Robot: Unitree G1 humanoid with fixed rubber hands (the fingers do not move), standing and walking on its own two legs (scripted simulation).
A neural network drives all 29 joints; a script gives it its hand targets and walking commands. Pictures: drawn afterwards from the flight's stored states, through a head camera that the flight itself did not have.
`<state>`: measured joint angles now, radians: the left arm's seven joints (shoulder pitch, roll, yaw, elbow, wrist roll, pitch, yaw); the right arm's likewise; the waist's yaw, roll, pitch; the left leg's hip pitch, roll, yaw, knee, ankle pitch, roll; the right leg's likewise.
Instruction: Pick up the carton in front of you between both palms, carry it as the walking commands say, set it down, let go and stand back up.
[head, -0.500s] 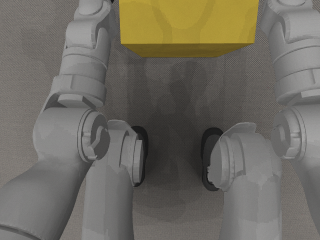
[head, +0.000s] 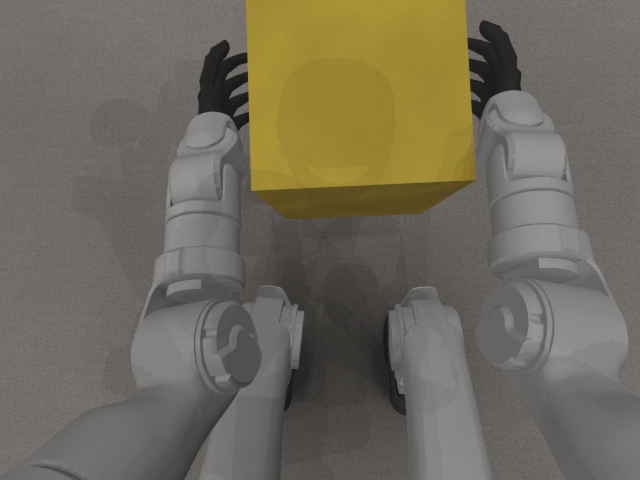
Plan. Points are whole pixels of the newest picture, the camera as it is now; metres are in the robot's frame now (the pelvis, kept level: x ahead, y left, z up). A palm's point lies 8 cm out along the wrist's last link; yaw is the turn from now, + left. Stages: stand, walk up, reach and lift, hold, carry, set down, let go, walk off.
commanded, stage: reach and lift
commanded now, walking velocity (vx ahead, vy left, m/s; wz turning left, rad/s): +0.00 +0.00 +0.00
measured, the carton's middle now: (353, 127) +0.52 -0.02 -0.13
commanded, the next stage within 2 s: none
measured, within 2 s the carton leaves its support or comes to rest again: neither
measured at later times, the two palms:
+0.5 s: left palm (143, 78) +0.47 +0.13 +0.10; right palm (588, 63) +0.47 -0.17 +0.09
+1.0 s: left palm out of the picture +0.42 +0.14 +0.25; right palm out of the picture +0.42 -0.16 +0.24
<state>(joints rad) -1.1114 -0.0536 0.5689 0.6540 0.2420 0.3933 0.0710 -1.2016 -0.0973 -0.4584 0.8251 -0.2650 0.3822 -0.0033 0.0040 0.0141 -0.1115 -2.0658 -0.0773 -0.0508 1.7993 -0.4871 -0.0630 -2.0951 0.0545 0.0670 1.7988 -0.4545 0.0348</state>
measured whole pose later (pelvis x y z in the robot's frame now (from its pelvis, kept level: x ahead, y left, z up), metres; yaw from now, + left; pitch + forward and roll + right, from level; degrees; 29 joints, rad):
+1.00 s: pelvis +0.09 +0.00 +0.26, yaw -2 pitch +14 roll +0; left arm -0.39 -0.17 0.35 0.48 0.23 0.41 0.02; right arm -0.41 0.13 -0.33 0.52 -0.24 0.42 -0.02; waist 0.00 0.01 -0.15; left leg -0.72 -0.03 -0.07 0.82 -0.35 -0.02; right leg -0.74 0.03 0.07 0.82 -0.33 0.01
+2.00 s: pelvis +0.11 +0.00 +0.30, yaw -2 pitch -5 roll +0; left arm -0.28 -0.16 0.25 0.31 0.29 0.65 -0.02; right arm -0.28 0.16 -0.25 0.31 -0.29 0.66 0.00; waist 0.00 0.00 0.02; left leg -0.09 -0.01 -0.08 0.39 -0.21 -0.01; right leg -0.11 0.02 0.07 0.38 -0.19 0.01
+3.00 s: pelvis +0.10 +0.00 +0.30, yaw -2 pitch -8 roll +0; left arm -0.29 -0.16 0.24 0.24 0.28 0.75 -0.03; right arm -0.29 0.16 -0.24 0.24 -0.28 0.76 0.00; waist 0.00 0.01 0.04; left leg -0.04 -0.01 -0.08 0.38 -0.20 -0.01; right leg -0.06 0.02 0.07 0.37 -0.18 0.01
